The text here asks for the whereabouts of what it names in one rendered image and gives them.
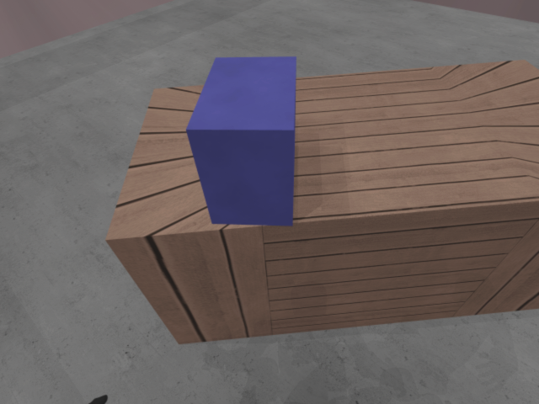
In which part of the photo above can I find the carton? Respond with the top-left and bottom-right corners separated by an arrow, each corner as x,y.
186,56 -> 296,226

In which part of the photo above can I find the pedestal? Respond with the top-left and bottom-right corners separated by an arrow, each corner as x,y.
105,60 -> 539,344

